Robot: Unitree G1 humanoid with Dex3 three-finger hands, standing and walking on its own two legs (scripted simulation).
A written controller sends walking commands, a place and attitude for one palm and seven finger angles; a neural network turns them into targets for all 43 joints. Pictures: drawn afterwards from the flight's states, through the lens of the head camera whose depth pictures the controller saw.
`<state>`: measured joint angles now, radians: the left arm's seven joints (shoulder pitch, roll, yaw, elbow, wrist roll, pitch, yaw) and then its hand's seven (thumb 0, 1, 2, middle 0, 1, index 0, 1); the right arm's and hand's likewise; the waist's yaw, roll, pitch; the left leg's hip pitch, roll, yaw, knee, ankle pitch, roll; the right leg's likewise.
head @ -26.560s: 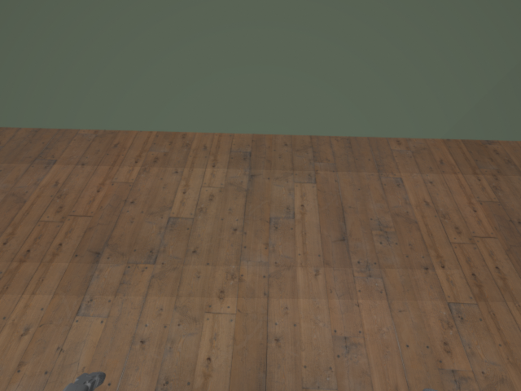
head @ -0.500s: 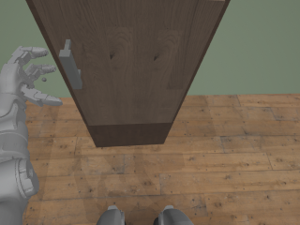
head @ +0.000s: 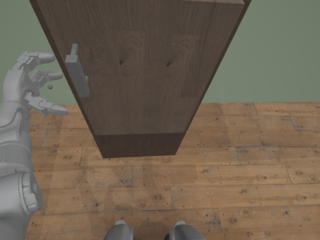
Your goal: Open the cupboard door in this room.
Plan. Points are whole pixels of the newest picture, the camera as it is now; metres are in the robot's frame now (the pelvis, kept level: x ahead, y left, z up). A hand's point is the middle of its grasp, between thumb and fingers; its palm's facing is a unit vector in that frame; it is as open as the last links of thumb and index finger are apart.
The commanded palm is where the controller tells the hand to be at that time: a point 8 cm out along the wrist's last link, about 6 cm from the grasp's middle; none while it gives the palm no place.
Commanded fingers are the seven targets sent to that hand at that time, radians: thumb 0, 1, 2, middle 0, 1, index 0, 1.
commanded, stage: move the hooked fingers beside the handle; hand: left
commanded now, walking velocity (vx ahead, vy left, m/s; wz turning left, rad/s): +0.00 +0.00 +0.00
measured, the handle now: (79, 71) +0.51 +0.19 +0.08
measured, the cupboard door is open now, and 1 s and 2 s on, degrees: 0 0 0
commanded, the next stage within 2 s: slide the fingers in behind the handle in 0.42 s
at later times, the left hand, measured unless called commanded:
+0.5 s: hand (50, 90) +0.45 +0.25 +0.07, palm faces +0.03 -1.00 +0.01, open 14.0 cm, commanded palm +0.44 +0.29 +0.08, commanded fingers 0.00 -0.50 0.30 -0.30 -1.20 -0.30 -1.20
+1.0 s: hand (63, 91) +0.45 +0.22 +0.07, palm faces +0.03 -1.00 +0.00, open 14.0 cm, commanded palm +0.43 +0.26 +0.08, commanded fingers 0.00 -0.50 0.30 -0.30 -1.20 -0.30 -1.20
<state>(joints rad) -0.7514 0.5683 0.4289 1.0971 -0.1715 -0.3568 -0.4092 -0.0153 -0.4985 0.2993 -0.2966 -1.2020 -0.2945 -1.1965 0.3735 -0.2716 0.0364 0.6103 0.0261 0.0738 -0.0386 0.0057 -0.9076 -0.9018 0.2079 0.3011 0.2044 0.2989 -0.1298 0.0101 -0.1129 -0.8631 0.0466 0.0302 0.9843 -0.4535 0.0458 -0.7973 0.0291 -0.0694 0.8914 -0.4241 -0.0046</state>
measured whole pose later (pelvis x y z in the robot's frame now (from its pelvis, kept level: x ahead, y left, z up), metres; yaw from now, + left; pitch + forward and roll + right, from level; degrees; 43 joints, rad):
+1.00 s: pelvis -0.01 +0.00 +0.00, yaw +0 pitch +18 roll -4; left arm -0.72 0.48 0.37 1.05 -0.15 -0.38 -0.30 -0.02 -0.50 0.30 -0.30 -1.20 -0.29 -1.20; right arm 0.37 -0.26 0.03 0.61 0.02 0.07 -0.02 0.01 -0.91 -0.90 0.21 0.30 0.20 0.30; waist -0.13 0.01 -0.11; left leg -0.85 0.04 0.03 0.98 -0.45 0.05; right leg -0.79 0.03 -0.07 0.90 -0.42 0.00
